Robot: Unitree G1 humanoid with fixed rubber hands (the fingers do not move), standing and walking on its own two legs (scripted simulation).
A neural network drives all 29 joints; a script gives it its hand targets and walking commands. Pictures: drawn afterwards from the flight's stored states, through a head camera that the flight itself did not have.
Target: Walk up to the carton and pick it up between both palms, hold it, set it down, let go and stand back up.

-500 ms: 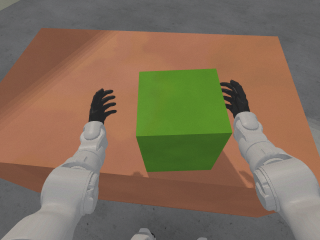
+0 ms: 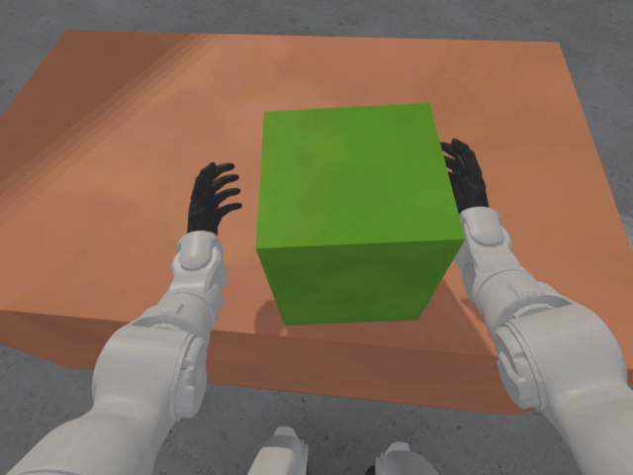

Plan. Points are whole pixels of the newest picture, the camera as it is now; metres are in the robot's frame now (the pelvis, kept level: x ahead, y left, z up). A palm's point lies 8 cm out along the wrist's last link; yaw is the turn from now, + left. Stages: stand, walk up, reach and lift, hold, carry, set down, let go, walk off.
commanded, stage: reach and lift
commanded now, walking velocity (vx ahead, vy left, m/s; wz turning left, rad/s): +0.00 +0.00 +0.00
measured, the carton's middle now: (349, 226) +0.44 +0.01 +0.00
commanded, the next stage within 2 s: none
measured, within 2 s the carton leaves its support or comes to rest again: neither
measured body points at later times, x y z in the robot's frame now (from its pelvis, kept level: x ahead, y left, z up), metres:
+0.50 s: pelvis +0.01 +0.00 +0.02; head +0.11 +0.00 +0.46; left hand +0.43 +0.17 +0.03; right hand +0.45 -0.13 +0.05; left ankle +0.04 +0.13 -0.67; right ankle +0.01 -0.09 -0.67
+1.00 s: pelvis +0.02 +0.00 +0.04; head +0.13 +0.00 +0.48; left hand +0.42 +0.17 +0.03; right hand +0.45 -0.13 +0.05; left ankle +0.04 +0.13 -0.67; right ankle +0.01 -0.09 -0.67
